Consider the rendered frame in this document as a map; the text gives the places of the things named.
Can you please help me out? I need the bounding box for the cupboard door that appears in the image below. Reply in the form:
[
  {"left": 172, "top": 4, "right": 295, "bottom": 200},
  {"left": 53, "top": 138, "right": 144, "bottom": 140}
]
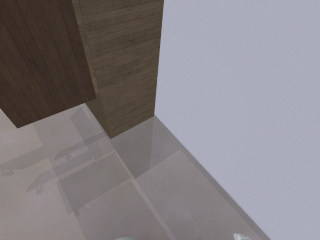
[{"left": 0, "top": 0, "right": 96, "bottom": 129}]

